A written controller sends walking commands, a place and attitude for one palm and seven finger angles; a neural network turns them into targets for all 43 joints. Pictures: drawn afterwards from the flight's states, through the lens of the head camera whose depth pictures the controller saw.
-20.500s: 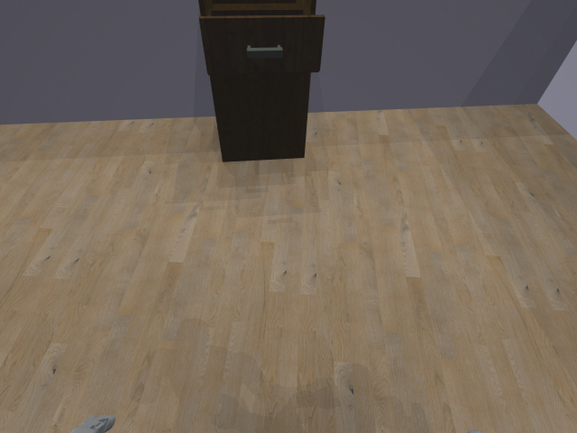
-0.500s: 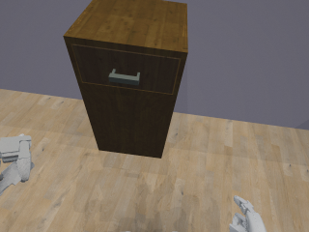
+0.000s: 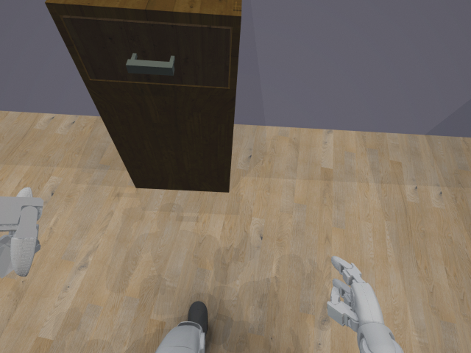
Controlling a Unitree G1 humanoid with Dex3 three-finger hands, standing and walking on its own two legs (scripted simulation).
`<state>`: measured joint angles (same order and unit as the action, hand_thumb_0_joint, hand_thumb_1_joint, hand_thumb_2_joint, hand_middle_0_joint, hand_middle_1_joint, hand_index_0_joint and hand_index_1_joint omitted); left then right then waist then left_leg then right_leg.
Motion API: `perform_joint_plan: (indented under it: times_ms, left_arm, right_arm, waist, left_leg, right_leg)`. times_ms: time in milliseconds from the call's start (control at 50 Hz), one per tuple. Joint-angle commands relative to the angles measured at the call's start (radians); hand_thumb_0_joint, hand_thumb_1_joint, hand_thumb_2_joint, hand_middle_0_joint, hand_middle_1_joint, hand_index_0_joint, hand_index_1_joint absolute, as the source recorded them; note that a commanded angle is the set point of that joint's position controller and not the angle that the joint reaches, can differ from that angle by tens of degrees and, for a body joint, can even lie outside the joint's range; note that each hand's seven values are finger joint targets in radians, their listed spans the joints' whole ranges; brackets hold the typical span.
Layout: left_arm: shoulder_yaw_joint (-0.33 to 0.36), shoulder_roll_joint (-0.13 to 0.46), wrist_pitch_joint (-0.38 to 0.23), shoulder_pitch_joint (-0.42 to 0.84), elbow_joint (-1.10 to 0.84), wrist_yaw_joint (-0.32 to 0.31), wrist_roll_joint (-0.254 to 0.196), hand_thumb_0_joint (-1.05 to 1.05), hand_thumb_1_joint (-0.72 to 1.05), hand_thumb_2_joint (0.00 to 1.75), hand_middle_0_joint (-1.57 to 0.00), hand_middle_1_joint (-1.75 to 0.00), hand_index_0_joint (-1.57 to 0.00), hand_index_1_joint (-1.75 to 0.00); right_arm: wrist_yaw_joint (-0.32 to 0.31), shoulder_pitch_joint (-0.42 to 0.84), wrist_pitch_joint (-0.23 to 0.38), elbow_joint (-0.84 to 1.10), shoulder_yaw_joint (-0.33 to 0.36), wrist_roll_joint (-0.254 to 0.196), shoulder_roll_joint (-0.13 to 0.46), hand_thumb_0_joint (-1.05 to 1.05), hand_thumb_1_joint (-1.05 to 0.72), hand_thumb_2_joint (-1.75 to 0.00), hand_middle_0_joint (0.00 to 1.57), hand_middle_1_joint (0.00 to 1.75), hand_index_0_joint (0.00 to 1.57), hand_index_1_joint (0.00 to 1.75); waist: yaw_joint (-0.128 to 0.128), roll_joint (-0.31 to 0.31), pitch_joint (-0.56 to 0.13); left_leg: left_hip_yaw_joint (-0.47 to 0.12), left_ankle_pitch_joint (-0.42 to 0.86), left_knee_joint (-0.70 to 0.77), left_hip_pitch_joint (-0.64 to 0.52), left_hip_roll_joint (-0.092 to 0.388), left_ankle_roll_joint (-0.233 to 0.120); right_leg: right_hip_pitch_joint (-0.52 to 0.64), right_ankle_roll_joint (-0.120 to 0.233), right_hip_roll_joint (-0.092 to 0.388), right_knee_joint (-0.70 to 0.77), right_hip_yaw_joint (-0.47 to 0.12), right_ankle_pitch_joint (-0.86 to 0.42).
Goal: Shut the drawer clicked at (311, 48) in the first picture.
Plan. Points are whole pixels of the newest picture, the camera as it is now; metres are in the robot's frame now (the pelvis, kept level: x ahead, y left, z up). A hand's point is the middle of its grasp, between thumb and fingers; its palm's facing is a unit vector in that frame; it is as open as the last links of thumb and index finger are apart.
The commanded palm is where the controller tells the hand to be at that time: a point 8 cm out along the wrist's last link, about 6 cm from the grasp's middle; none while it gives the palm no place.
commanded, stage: stop stepping back and stand still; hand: left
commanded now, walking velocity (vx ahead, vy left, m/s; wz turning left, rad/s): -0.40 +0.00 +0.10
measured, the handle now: (152, 62) +0.77 +0.26 -0.02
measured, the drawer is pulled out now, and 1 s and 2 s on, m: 0.00 0.00 0.00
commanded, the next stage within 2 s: let the arm hang, fingers relaxed in 1.68 s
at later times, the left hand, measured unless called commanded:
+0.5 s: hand out of the picture +0.12 +0.22 +0.20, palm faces +0.38 -0.74 -0.55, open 3.2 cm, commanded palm +0.05 +0.27 +0.19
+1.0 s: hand out of the picture +0.12 +0.26 +0.19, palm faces +0.41 -0.74 -0.53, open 3.2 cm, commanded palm +0.05 +0.29 +0.19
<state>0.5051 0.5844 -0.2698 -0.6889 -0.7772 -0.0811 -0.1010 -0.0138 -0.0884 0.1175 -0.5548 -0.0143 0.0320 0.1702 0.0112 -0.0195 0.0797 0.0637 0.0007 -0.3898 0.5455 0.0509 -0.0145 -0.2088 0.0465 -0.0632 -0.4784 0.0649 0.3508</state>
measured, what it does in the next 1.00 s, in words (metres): steps on the spot: left foot, then left foot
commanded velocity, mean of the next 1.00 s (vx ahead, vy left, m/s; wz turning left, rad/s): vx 0.12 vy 0.04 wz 0.00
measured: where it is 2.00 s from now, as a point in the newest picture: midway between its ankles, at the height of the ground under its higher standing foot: outside the picture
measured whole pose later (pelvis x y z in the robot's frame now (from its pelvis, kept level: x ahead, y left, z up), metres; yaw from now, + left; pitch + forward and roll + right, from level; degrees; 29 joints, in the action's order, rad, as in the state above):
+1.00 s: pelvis -0.06 +0.01 +0.00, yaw +4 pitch -1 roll +0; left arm 0.46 0.46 -0.25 -0.62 -0.63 -0.14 -0.02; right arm -0.05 -0.22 0.15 -0.60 -0.02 -0.01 0.15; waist 0.02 -0.03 0.05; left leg 0.06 -0.26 -0.58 0.31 0.04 0.01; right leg -0.25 0.02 -0.02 -0.56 0.05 0.28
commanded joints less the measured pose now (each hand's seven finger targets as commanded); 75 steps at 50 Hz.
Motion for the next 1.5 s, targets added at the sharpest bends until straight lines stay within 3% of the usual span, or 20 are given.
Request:
perform_joint_plan:
  times_ms: [0, 40, 120, 240, 320, 360, 400, 460, 480, 500, 520, 700, 740, 780, 820, 900, 960, 1060, 1180, 1480]
  left_arm:
    - [0.147, 0.048, -0.035, -0.065, 0.028, -0.038, -0.031, 0.00, 0.90, 0.90, -1.40, -1.60, -1.40, -1.60]
    - [0.107, -0.017, 0.025, -0.068, 0.145, -0.030, -0.010, 0.00, 0.90, 0.90, -1.40, -1.60, -1.40, -1.60]
    - [-0.039, -0.058, 0.038, 0.118, 0.214, -0.081, 0.042, 0.00, 0.90, 0.90, -1.40, -1.60, -1.40, -1.60]
    - [-0.065, -0.012, 0.017, 0.214, -0.049, -0.110, 0.092, 0.00, 0.90, 0.90, -1.40, -1.60, -1.40, -1.60]
    - [0.030, 0.036, -0.016, 0.054, -0.150, -0.107, 0.069, 0.00, 0.90, 0.90, -1.40, -1.60, -1.40, -1.60]
    - [0.030, 0.019, -0.034, 0.020, -0.129, -0.097, 0.066, 0.00, 0.90, 0.90, -1.40, -1.60, -1.40, -1.60]
    - [0.025, -0.039, -0.029, -0.016, -0.006, -0.090, 0.054, 0.00, 0.90, 0.90, -1.40, -1.60, -1.40, -1.60]
    - [0.059, -0.001, -0.004, 0.035, 0.057, -0.087, 0.060, 0.00, 0.90, 0.90, -1.40, -1.60, -1.40, -1.60]
    - [0.045, -0.012, -0.004, 0.038, 0.084, -0.083, 0.059, 0.00, 0.90, 0.90, -1.40, -1.60, -1.40, -1.60]
    - [0.032, -0.011, 0.001, 0.043, 0.119, -0.083, 0.054, 0.00, 0.90, 0.90, -1.40, -1.60, -1.40, -1.60]
    - [0.024, -0.020, -0.007, 0.076, 0.150, -0.076, 0.048, 0.00, 0.90, 0.90, -1.40, -1.60, -1.40, -1.60]
    - [-0.083, -0.032, -0.017, 0.239, -0.056, -0.082, 0.082, 0.00, 0.90, 0.90, -1.40, -1.60, -1.40, -1.60]
    - [-0.066, -0.023, -0.027, 0.218, -0.127, -0.088, 0.082, 0.00, 0.90, 0.90, -1.40, -1.60, -1.40, -1.60]
    - [-0.031, -0.007, -0.043, 0.198, -0.164, -0.101, 0.095, 0.00, 0.90, 0.90, -1.40, -1.60, -1.40, -1.60]
    - [0.020, 0.008, -0.039, 0.164, -0.115, -0.096, 0.087, 0.00, 0.90, 0.90, -1.40, -1.60, -1.40, -1.60]
    - [0.040, -0.021, -0.021, 0.003, 0.000, -0.087, 0.075, 0.00, 0.90, 0.90, -1.40, -1.60, -1.40, -1.60]
    - [0.023, -0.026, -0.020, 0.033, 0.049, -0.071, 0.056, 0.00, 0.90, 0.90, -1.40, -1.60, -1.40, -1.60]
    - [0.004, -0.033, -0.004, 0.038, 0.030, -0.072, 0.053, 0.00, 0.90, 0.90, -1.40, -1.60, -1.40, -1.60]
    - [-0.012, -0.019, -0.013, 0.094, -0.095, -0.076, 0.073, 0.00, 0.90, 0.90, -1.40, -1.60, -1.40, -1.60]
    - [-0.016, -0.053, -0.006, 0.047, 0.008, -0.067, 0.059, 0.00, 0.90, 0.90, -1.40, -1.60, -1.40, -1.60]
  right_arm:
    - [-0.020, 0.001, -0.007, 0.077, 0.101, -0.044, 0.137, 0.00, -0.90, -0.90, 0.20, 0.30, 0.20, 0.30]
    - [-0.027, 0.010, -0.033, 0.077, 0.082, -0.057, 0.096, 0.00, -0.90, -0.90, 0.20, 0.30, 0.20, 0.30]
    - [-0.076, 0.042, -0.005, 0.085, 0.063, -0.060, 0.147, 0.00, -0.90, -0.90, 0.20, 0.30, 0.20, 0.30]
    - [-0.071, -0.010, 0.023, 0.118, 0.067, -0.051, 0.163, 0.00, -0.90, -0.90, 0.20, 0.30, 0.20, 0.30]
    - [-0.057, -0.050, 0.014, 0.143, 0.059, -0.048, 0.151, 0.00, -0.90, -0.90, 0.20, 0.30, 0.20, 0.30]
    - [-0.039, -0.070, 0.019, 0.144, 0.069, -0.052, 0.167, 0.00, -0.90, -0.90, 0.20, 0.30, 0.20, 0.30]
    - [-0.028, -0.099, 0.037, 0.110, 0.082, -0.059, 0.153, 0.00, -0.90, -0.90, 0.20, 0.30, 0.20, 0.30]
    - [-0.044, -0.065, 0.038, 0.103, 0.068, -0.055, 0.166, 0.00, -0.90, -0.90, 0.20, 0.30, 0.20, 0.30]
    - [-0.044, -0.059, 0.033, 0.101, 0.076, -0.058, 0.167, 0.00, -0.90, -0.90, 0.20, 0.30, 0.20, 0.30]
    - [-0.040, -0.046, 0.024, 0.110, 0.084, -0.062, 0.157, 0.00, -0.90, -0.90, 0.20, 0.30, 0.20, 0.30]
    - [-0.039, -0.042, 0.018, 0.104, 0.096, -0.063, 0.171, 0.00, -0.90, -0.90, 0.20, 0.30, 0.20, 0.30]
    - [-0.074, -0.029, 0.042, 0.077, 0.045, -0.017, 0.140, 0.00, -0.90, -0.90, 0.20, 0.30, 0.20, 0.30]
    - [-0.080, -0.050, 0.060, 0.087, 0.052, -0.010, 0.162, 0.00, -0.90, -0.90, 0.20, 0.30, 0.20, 0.30]
    - [-0.072, -0.066, 0.070, 0.102, 0.049, -0.014, 0.164, 0.00, -0.90, -0.90, 0.20, 0.30, 0.20, 0.30]
    - [-0.060, -0.059, 0.088, 0.084, 0.049, -0.018, 0.122, 0.00, -0.90, -0.90, 0.20, 0.30, 0.20, 0.30]
    - [-0.044, -0.077, 0.084, 0.084, 0.051, -0.041, 0.128, 0.00, -0.90, -0.90, 0.20, 0.30, 0.20, 0.30]
    - [-0.031, -0.056, 0.058, 0.094, 0.061, -0.042, 0.136, 0.00, -0.90, -0.90, 0.20, 0.30, 0.20, 0.30]
    - [-0.041, -0.041, 0.038, 0.081, 0.058, -0.044, 0.133, 0.00, -0.90, -0.90, 0.20, 0.30, 0.20, 0.30]
    - [-0.068, -0.015, 0.051, 0.101, 0.050, -0.036, 0.143, 0.00, -0.90, -0.90, 0.20, 0.30, 0.20, 0.30]
    - [-0.063, -0.014, 0.033, 0.116, 0.057, -0.038, 0.147, 0.00, -0.90, -0.90, 0.20, 0.30, 0.20, 0.30]
  waist:
    - [-0.039, -0.271, -0.157]
    - [0.016, -0.176, -0.154]
    - [-0.010, -0.064, -0.074]
    - [-0.032, -0.209, -0.184]
    - [0.002, 0.065, -0.280]
    - [-0.001, 0.273, -0.284]
    - [0.006, 0.252, -0.182]
    - [-0.012, 0.174, -0.084]
    - [-0.016, 0.013, -0.094]
    - [-0.009, -0.283, -0.088]
    - [-0.016, -0.307, -0.079]
    - [0.000, -0.039, -0.077]
    - [0.000, 0.164, -0.089]
    - [-0.011, 0.390, -0.097]
    - [-0.014, 0.286, -0.101]
    - [-0.022, 0.155, -0.140]
    - [0.012, -0.117, -0.110]
    - [0.002, -0.090, -0.147]
    - [-0.021, 0.152, -0.196]
    - [-0.012, 0.077, -0.162]
  left_leg:
    - [-0.110, -0.503, -0.836, -0.038, -0.110, 0.047]
    - [-0.091, -0.339, -0.720, 0.026, -0.036, 0.050]
    - [0.009, -0.366, -0.464, -0.048, -0.037, 0.017]
    - [0.020, -0.403, -0.245, -0.072, -0.058, -0.037]
    - [-0.023, -0.067, 0.080, -0.372, -0.016, -0.065]
    - [-0.216, 0.319, -0.042, -0.620, 0.159, -0.132]
    - [-0.266, 0.211, -0.020, -0.561, 0.215, -0.171]
    - [-0.121, -0.068, -0.105, -0.195, 0.134, -0.092]
    - [-0.052, -0.256, -0.249, -0.069, 0.032, -0.058]
    - [0.010, -0.470, -0.476, 0.067, -0.067, -0.016]
    - [-0.062, -0.540, -0.665, 0.062, -0.059, -0.009]
    - [0.028, -0.291, -0.204, -0.392, -0.018, -0.026]
    - [-0.107, -0.388, -0.017, -0.450, 0.043, -0.054]
    - [-0.472, -0.533, 0.210, -0.369, 0.280, -0.154]
    - [-0.367, -0.376, 0.192, -0.277, 0.233, -0.148]
    - [-0.138, -0.017, -0.046, -0.269, 0.142, -0.071]
    - [-0.029, -0.240, -0.195, -0.168, -0.008, 0.008]
    - [-0.037, -0.181, -0.110, -0.282, -0.005, -0.007]
    - [-0.123, 0.084, 0.001, -0.403, 0.082, -0.039]
    - [-0.086, -0.061, 0.016, -0.338, 0.045, -0.013]
  right_leg:
    - [-0.301, 0.096, 0.463, 0.367, -0.338, -0.106]
    - [-0.144, 0.024, 0.306, 0.176, -0.128, -0.374]
    - [-0.064, 0.017, 0.330, 0.182, -0.219, -0.429]
    - [0.263, -0.037, 0.360, 0.096, -0.263, -0.743]
    - [0.194, -0.071, 0.244, -0.137, -0.153, -0.683]
    - [-0.167, -0.110, 0.128, -0.308, -0.057, -0.217]
    - [-0.300, -0.089, 0.062, -0.315, -0.042, 0.172]
    - [0.043, -0.034, 0.078, -0.037, -0.018, -0.046]
    - [0.157, -0.007, 0.124, 0.050, -0.168, -0.089]
    - [0.169, 0.051, 0.318, 0.197, -0.490, -0.018]
    - [0.068, 0.056, 0.400, 0.305, -0.588, 0.137]
    - [-0.242, 0.073, 0.278, 0.225, -0.172, 0.237]
    - [-0.253, 0.023, 0.205, 0.049, -0.149, 0.224]
    - [-0.254, -0.048, 0.070, -0.312, -0.048, 0.156]
    - [-0.189, -0.050, 0.077, -0.439, -0.073, 0.155]
    - [0.025, -0.061, 0.081, -0.002, -0.021, -0.067]
    - [0.036, 0.014, 0.248, 0.153, -0.284, -0.328]
    - [0.029, 0.000, 0.226, 0.127, -0.219, -0.322]
    - [0.033, -0.052, 0.102, -0.007, -0.083, -0.325]
    - [0.060, -0.043, 0.110, 0.076, -0.109, -0.330]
